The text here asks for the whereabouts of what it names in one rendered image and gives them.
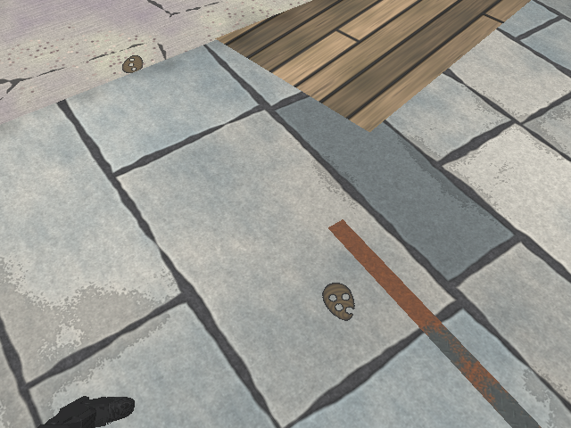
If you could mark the robot left hand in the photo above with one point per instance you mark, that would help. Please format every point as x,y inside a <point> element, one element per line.
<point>91,413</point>

